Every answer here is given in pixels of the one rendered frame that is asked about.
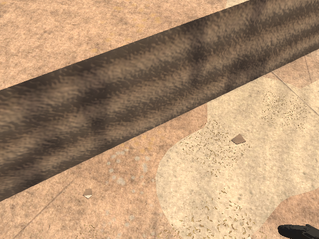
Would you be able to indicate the robot right hand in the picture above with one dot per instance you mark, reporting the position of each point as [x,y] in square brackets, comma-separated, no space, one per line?
[298,231]

